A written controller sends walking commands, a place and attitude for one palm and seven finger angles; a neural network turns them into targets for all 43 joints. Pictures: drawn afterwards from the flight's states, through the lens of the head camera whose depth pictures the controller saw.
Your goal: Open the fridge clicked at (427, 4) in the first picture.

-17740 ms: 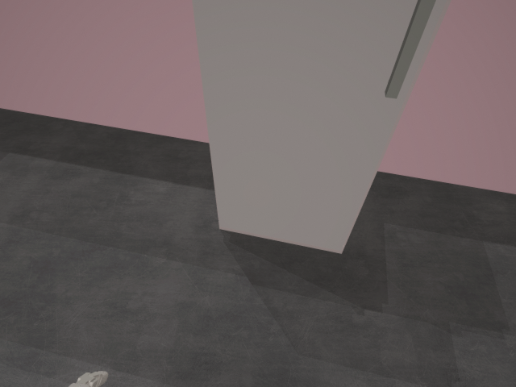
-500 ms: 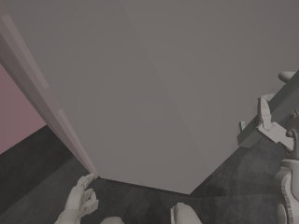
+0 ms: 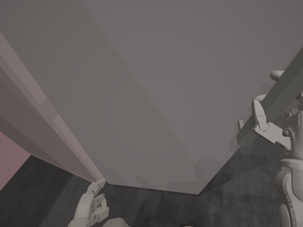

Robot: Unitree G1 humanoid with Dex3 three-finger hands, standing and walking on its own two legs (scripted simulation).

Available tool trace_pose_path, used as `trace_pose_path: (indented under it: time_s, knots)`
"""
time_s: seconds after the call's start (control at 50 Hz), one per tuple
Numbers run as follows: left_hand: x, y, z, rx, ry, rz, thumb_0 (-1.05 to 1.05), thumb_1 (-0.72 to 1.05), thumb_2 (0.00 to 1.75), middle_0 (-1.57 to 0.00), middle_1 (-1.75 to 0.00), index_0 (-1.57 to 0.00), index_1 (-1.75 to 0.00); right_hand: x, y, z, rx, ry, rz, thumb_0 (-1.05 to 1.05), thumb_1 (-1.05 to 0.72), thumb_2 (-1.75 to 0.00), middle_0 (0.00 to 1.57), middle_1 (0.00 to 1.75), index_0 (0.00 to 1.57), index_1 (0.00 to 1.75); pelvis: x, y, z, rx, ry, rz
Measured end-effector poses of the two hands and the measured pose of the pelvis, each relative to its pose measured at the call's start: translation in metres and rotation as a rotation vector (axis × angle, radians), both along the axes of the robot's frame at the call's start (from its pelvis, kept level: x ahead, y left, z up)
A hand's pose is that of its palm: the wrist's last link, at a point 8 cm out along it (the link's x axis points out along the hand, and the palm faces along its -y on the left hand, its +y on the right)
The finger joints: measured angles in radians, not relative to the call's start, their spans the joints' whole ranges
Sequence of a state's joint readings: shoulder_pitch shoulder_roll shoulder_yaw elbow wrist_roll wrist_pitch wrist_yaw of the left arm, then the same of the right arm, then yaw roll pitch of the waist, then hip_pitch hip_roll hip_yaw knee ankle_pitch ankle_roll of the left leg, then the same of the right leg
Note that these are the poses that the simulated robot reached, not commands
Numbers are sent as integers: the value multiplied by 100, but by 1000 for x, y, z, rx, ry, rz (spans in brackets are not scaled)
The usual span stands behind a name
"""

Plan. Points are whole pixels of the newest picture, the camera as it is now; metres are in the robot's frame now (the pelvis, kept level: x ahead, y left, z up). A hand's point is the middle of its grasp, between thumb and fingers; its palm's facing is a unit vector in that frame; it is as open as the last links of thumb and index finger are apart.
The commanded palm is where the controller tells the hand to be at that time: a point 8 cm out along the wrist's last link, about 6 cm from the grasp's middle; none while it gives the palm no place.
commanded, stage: stop walking and hold the door back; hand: right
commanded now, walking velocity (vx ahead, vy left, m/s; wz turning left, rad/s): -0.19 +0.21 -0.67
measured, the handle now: (282, 79) +0.33 -0.20 +0.26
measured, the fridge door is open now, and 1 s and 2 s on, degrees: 74 73 77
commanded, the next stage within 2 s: loosen the grip on the handle in 1.38 s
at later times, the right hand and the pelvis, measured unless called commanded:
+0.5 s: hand (261, 133) +0.26 -0.17 +0.20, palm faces +0.37 +0.91 -0.18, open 6.9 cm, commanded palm +0.24 -0.22 +0.18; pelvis -0.11 +0.06 -0.01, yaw -12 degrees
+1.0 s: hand (256, 110) +0.31 -0.18 +0.20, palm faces +0.31 +0.94 -0.12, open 6.0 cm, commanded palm +0.25 -0.23 +0.18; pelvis -0.12 +0.05 -0.01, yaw -10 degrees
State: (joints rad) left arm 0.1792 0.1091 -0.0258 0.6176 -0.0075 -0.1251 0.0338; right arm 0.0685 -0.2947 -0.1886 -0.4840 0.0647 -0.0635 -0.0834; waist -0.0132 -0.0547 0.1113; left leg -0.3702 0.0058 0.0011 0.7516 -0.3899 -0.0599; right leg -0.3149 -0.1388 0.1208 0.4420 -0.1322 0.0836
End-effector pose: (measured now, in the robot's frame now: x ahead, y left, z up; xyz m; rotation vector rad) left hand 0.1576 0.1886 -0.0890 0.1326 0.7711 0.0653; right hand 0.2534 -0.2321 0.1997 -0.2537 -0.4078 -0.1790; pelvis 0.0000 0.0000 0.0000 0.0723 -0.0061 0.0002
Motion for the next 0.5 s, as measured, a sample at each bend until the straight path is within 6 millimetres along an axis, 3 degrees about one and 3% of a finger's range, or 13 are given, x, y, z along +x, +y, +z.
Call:
trace_pose_path:
  time_s: [0.08,0.18,0.26,0.36,0.44,0.5]
  knots:
    - [5,37,-17,-7,-28,-42,2,90,90,-20,-30,-21,-31,-27,12,-2,-32,-38,-137,-13,-54,-81,45,140,11,122,-13,38,-18,-47,8,-23]
    - [0,84,-14,101,21,-63,2,90,90,-20,-30,-20,-30,-51,23,-2,-17,-28,-200,-12,-54,-84,46,141,16,128,-27,56,-8,-85,-2,-104]
    - [-3,105,-4,177,37,-108,2,90,90,-20,-29,-20,-30,-57,26,0,-2,-27,-217,-11,-53,-85,47,143,24,131,-41,67,-3,-113,-2,-166]
    - [-8,109,10,213,-3,-148,2,91,90,-20,-29,-20,-30,-52,24,2,23,-12,-206,-8,-52,-86,47,144,28,132,-66,70,-3,-114,12,-199]
    - [-21,97,13,216,-48,-163,2,91,90,-20,-29,-20,-30,-43,20,2,33,-2,-176,-6,-53,-85,45,144,29,133,-90,64,-11,-93,21,-208]
    - [-41,83,9,164,-45,-153,2,91,90,-19,-29,-20,-30,-37,19,4,42,31,-168,-5,-55,-84,44,143,28,135,-105,62,-10,-83,-3,-203]
